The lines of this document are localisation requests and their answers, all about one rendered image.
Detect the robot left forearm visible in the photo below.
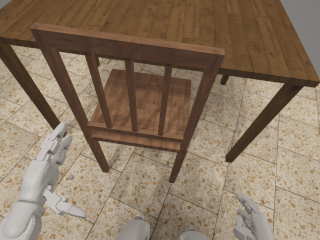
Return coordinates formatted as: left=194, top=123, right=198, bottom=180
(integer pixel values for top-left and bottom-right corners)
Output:
left=0, top=200, right=46, bottom=240

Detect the robot right shin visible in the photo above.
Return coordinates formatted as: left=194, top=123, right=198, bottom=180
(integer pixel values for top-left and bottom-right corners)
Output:
left=186, top=228, right=196, bottom=232

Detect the right robot hand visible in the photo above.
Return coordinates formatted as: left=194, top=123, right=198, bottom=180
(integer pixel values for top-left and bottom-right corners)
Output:
left=234, top=192, right=275, bottom=240

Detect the robot left shin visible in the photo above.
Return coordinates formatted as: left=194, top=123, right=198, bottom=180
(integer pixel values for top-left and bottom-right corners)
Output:
left=134, top=216, right=144, bottom=221

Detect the robot shin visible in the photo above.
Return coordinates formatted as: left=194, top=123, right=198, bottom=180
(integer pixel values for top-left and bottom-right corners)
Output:
left=134, top=216, right=144, bottom=221
left=186, top=228, right=196, bottom=232

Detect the chair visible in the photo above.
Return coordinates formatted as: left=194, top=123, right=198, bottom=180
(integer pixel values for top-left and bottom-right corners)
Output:
left=29, top=22, right=225, bottom=183

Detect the table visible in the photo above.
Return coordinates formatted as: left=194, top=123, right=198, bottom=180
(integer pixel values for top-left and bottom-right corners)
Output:
left=0, top=0, right=320, bottom=163

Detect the left robot hand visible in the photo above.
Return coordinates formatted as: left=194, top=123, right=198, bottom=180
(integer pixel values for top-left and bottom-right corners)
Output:
left=19, top=121, right=87, bottom=218

